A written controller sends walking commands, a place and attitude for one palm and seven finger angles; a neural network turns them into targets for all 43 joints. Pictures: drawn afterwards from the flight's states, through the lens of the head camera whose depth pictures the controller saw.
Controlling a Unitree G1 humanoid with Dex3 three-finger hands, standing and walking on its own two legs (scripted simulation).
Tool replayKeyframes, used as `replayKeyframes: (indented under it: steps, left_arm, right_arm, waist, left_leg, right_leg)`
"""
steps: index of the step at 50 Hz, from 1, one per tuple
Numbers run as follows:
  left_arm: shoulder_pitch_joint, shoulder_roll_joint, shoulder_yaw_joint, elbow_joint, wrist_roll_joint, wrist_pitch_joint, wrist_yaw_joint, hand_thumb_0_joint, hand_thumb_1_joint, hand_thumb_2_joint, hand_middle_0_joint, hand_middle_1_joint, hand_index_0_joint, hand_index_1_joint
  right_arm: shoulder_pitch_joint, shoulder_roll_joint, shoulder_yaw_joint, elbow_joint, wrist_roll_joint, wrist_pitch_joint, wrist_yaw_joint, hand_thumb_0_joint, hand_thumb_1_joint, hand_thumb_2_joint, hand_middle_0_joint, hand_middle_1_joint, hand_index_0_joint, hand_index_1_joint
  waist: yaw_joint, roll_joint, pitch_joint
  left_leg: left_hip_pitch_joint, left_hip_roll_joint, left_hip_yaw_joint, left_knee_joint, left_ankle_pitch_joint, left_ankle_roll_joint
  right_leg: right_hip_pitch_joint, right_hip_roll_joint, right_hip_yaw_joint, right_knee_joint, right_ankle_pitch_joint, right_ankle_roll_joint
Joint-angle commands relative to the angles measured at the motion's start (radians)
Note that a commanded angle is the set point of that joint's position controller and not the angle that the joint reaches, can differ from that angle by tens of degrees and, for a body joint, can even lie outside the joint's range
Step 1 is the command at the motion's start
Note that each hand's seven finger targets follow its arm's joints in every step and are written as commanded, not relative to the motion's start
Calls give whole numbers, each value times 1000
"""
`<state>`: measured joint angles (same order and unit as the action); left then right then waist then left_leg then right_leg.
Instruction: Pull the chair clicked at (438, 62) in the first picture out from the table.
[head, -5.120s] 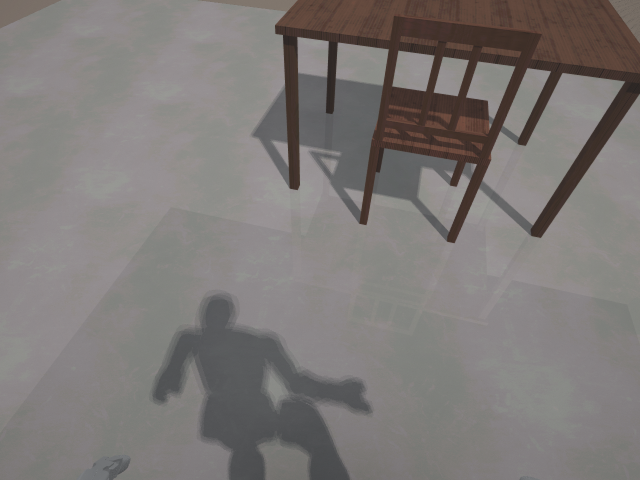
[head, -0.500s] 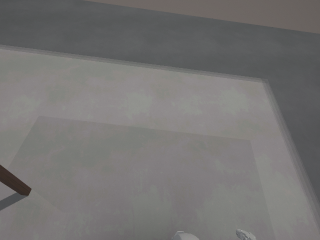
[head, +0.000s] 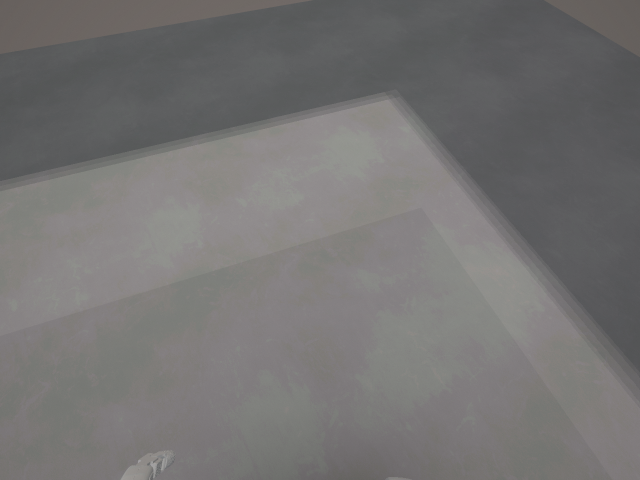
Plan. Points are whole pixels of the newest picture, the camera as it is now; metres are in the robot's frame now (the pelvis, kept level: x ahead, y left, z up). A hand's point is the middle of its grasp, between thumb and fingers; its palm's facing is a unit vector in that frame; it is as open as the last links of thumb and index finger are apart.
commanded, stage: walk to a spot facing it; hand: left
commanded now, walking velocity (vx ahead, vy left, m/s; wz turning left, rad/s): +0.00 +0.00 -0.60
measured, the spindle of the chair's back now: out of the picture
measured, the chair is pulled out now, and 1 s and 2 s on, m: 0.00 0.00 0.00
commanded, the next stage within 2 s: turn to face it in 1.06 s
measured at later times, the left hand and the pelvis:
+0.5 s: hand out of the picture +0.09 +0.16 -0.14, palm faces -0.14 -0.96 -0.23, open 7.4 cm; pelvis +0.04 -0.03 +0.02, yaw -15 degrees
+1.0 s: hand (253, 344) +0.34 +0.13 -0.16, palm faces -0.51 -0.83 -0.23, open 7.4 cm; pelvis +0.14 -0.01 +0.01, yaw -34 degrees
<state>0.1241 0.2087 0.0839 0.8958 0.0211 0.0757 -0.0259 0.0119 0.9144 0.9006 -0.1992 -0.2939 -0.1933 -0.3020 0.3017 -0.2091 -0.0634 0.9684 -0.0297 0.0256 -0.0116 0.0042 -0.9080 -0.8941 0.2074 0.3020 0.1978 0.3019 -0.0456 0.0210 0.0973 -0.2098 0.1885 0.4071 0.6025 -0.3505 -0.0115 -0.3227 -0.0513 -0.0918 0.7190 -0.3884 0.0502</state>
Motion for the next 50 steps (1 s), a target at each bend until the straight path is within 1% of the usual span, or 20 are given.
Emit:
replayKeyframes:
  steps: [1, 2, 3, 4, 5, 9, 15, 20, 26, 28, 30, 31, 32, 33, 34, 35, 37, 39, 42, 50]
  left_arm:
    - [181, 259, 45, -35, 12, -72, 34, 0, 900, 900, -200, -300, -200, -300]
    - [211, 307, 54, -26, -8, -61, 46, 0, 900, 900, -200, -300, -200, -300]
    - [187, 269, 49, -29, -12, -58, 52, 0, 900, 900, -200, -300, -200, -300]
    - [129, 233, 50, -40, -12, -59, 60, 0, 900, 900, -200, -300, -200, -300]
    - [82, 206, 37, -55, -12, -61, 58, 0, 900, 900, -200, -300, -200, -300]
    - [50, 172, 19, -59, -14, -79, 45, 0, 900, 900, -200, -300, -200, -300]
    - [150, 187, 25, -25, -10, -97, 29, 0, 900, 900, -200, -300, -200, -300]
    - [212, 186, 25, -3, -5, -109, 27, 0, 900, 900, -200, -300, -200, -300]
    - [238, 193, 25, 20, -1, -109, 32, 0, 900, 900, -200, -300, -200, -300]
    - [217, 198, 28, 21, -2, -107, 34, 0, 900, 900, -200, -300, -200, -300]
    - [166, 186, 28, 13, -7, -100, 33, 0, 900, 900, -200, -300, -200, -300]
    - [163, 140, 20, 3, -17, -97, 28, 0, 900, 900, -200, -300, -200, -300]
    - [191, 81, 11, -9, -30, -97, 16, 0, 900, 900, -200, -300, -200, -300]
    - [181, 111, 18, -9, -14, -94, 16, 0, 900, 900, -200, -300, -200, -300]
    - [173, 127, 25, -16, -5, -88, 10, 0, 900, 900, -200, -300, -200, -300]
    - [191, 123, 31, 14, 4, -77, 6, 0, 900, 900, -200, -300, -200, -300]
    - [189, 104, 34, 27, 9, -57, -7, 0, 900, 900, -200, -300, -200, -300]
    - [214, 81, 32, 34, 4, -46, -8, 0, 900, 900, -200, -300, -200, -300]
    - [183, 65, 26, 16, 1, -32, -3, 0, 900, 900, -200, -300, -200, -300]
    - [-47, 43, 5, -71, 4, -27, -7, 0, 900, 900, -200, -300, -200, -300]
  right_arm:
    - [-14, -81, -21, -125, 17, -17, 10, 0, -900, -900, 200, 300, 200, 300]
    - [-76, -85, -13, -157, 15, -1, 1, 0, -900, -900, 200, 300, 200, 300]
    - [-88, -90, -15, -151, 16, 7, -5, 0, -900, -900, 200, 300, 200, 300]
    - [-99, -89, -14, -147, 15, 10, -6, 0, -900, -900, 200, 300, 200, 300]
    - [-104, -104, -19, -128, 11, 11, -6, 0, -900, -900, 200, 300, 200, 300]
    - [-50, -107, -23, -90, 2, 16, 2, 0, -900, -900, 200, 300, 200, 300]
    - [-158, -121, -26, -133, -3, -2, 12, 0, -900, -900, 200, 300, 200, 300]
    - [-261, -116, -22, -177, 2, -21, 19, 0, -900, -900, 200, 300, 200, 300]
    - [-297, -99, -12, -206, 14, -42, 17, 0, -900, -900, 200, 300, 200, 300]
    - [-270, -99, -9, -205, 19, -51, 11, 0, -900, -900, 200, 300, 200, 300]
    - [-143, -111, -12, -162, 21, -60, -2, 0, -900, -900, 200, 300, 200, 300]
    - [-44, -170, -20, -126, 18, -66, -16, 0, -900, -900, 200, 300, 200, 300]
    - [44, -276, -41, -108, 5, -69, -19, 0, -900, -900, 200, 300, 200, 300]
    - [47, -289, -39, -119, 11, -56, -17, 0, -900, -900, 200, 300, 200, 300]
    - [-17, -255, -32, -151, 11, -46, -13, 0, -900, -900, 200, 300, 200, 300]
    - [-78, -190, -14, -155, 6, -51, -13, 0, -900, -900, 200, 300, 200, 300]
    - [-118, -142, 4, -158, 7, -53, -18, 0, -900, -900, 200, 300, 200, 300]
    - [-103, -128, 8, -139, 12, -58, -23, 0, -900, -900, 200, 300, 200, 300]
    - [-44, -124, 3, -115, 14, -62, -25, 0, -900, -900, 200, 300, 200, 300]
    - [49, -144, -22, -58, 3, -47, -16, 0, -900, -900, 200, 300, 200, 300]
  waist:
    - [116, -341, -203]
    - [133, -342, -211]
    - [113, -230, -174]
    - [96, -277, -167]
    - [77, -221, -131]
    - [35, -134, -126]
    - [80, -142, -88]
    - [110, -136, -64]
    - [112, -160, -80]
    - [93, -160, -89]
    - [26, -125, -113]
    - [-10, 3, -161]
    - [-36, 289, -235]
    - [-32, 230, -175]
    - [-3, 115, -88]
    - [31, 96, -59]
    - [57, 143, 8]
    - [74, 164, -35]
    - [65, 138, -82]
    - [0, 152, -56]
  left_leg:
    - [-334, 25, -120, 357, -203, -66]
    - [-406, -33, -268, 513, -329, -74]
    - [-426, -19, -349, 574, -262, -67]
    - [-437, -17, -367, 580, -192, -66]
    - [-432, -21, -377, 598, -125, -77]
    - [-362, -41, -373, 535, 13, -103]
    - [-429, -61, -386, 441, 28, -107]
    - [-432, -85, -400, 332, 1, -94]
    - [-323, -139, -394, 154, -43, -69]
    - [-215, -155, -389, 48, -30, -58]
    - [70, -166, -375, -159, 96, -45]
    - [299, -62, -445, -234, 112, -26]
    - [452, 252, -790, -307, 84, 68]
    - [299, 359, -853, -357, 39, 137]
    - [175, 335, -790, -373, 18, 159]
    - [82, 262, -694, -390, 13, 120]
    - [-14, 171, -519, -390, 156, 75]
    - [28, 130, -394, -336, 419, 59]
    - [109, 142, -319, -282, 644, 91]
    - [181, 170, -232, -221, 708, 120]
  right_leg:
    - [400, -306, 451, -387, 579, -161]
    - [349, -384, 500, -357, 789, -253]
    - [319, -346, 413, -354, 732, -265]
    - [302, -279, 393, -357, 690, -228]
    - [275, -242, 363, -357, 659, -216]
    - [219, -157, 285, -395, 524, -184]
    - [255, -153, 418, -463, 208, -218]
    - [264, -162, 516, -477, 151, -248]
    - [268, -148, 553, -426, 290, -248]
    - [224, -136, 553, -377, 370, -233]
    - [51, -60, 500, -263, 319, -170]
    - [-101, 36, 416, -119, 234, -126]
    - [-316, 160, 255, 167, -179, -58]
    - [-322, 96, 173, 347, -241, -34]
    - [-306, 41, 163, 405, -189, -23]
    - [-274, 29, 152, 439, -129, -16]
    - [-241, 1, 119, 481, -17, -5]
    - [-231, 1, 104, 516, 42, 9]
    - [-264, -8, 88, 509, 61, 25]
    - [-232, -21, 4, 175, 50, 19]
